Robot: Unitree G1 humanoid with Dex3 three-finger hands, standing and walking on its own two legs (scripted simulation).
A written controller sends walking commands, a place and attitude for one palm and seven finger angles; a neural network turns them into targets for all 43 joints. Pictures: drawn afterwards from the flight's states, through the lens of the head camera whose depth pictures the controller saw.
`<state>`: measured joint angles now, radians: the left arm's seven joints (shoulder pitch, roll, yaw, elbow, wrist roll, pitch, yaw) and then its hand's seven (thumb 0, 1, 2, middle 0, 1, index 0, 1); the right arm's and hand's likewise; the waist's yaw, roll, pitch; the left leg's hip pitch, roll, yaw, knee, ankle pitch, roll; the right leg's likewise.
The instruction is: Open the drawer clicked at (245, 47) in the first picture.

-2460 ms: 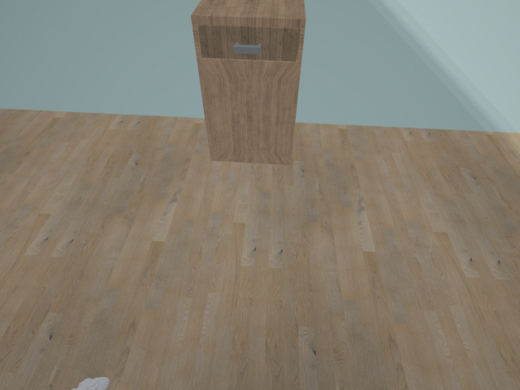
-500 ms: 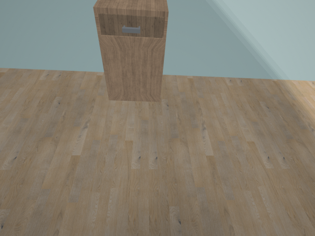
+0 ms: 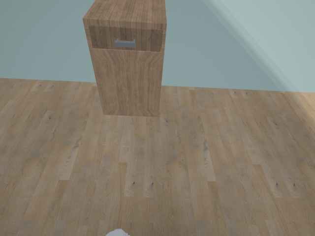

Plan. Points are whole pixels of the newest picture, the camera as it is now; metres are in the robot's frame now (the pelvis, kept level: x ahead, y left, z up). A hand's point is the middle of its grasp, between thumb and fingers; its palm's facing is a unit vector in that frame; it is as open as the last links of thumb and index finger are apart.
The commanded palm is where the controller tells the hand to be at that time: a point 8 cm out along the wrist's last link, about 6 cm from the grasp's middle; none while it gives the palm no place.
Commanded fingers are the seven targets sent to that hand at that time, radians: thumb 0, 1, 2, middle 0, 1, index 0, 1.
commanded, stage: walk to a spot facing it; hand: left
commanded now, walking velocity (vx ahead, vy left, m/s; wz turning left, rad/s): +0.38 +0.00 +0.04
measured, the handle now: (125, 42) +1.16 +0.24 -0.07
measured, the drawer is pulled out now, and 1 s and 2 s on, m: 0.00 0.00 0.00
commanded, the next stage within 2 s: turn to face it in 0.46 s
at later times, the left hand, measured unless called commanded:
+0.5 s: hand (100, 189) +0.30 +0.20 -0.17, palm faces -0.06 -0.99 -0.15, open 7.3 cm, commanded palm none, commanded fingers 0.00 0.90 0.90 -0.20 -0.30 -0.20 -0.30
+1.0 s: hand (117, 152) +0.45 +0.17 -0.18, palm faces +0.05 -0.98 -0.17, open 7.2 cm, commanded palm none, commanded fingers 0.00 0.90 0.90 -0.20 -0.30 -0.20 -0.30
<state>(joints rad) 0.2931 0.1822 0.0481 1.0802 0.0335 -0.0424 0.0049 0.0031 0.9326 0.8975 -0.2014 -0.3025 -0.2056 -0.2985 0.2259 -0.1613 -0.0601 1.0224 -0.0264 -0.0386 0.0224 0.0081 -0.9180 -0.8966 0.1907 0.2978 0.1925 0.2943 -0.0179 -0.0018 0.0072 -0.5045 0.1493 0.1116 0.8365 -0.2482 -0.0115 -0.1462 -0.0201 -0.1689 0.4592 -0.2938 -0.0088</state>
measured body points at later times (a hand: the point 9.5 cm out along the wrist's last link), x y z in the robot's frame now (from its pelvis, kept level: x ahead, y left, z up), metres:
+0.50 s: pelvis +0.23 +0.03 +0.01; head +0.25 +0.04 +0.45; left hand +0.30 +0.25 -0.16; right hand +0.13 -0.18 -0.14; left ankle +0.13 +0.12 -0.73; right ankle +0.34 -0.13 -0.69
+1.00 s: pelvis +0.39 +0.00 -0.01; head +0.39 +0.01 +0.44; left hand +0.45 +0.22 -0.17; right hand +0.42 -0.24 -0.15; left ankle +0.43 +0.10 -0.74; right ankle +0.39 -0.11 -0.74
